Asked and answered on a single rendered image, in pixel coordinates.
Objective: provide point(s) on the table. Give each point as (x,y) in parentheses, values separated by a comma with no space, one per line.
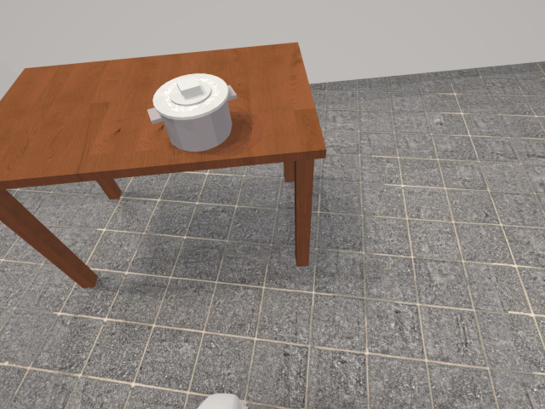
(89,122)

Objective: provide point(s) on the lid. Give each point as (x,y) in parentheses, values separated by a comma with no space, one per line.
(170,103)

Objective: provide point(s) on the pot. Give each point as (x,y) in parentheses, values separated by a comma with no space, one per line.
(199,134)

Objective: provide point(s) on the knob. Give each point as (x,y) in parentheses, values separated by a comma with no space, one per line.
(188,85)

